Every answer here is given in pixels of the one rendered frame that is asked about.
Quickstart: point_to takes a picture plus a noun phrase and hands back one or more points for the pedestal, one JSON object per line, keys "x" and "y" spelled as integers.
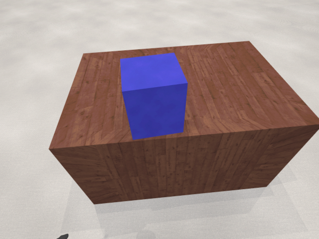
{"x": 243, "y": 124}

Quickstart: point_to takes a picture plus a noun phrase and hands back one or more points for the carton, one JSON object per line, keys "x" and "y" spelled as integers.
{"x": 154, "y": 89}

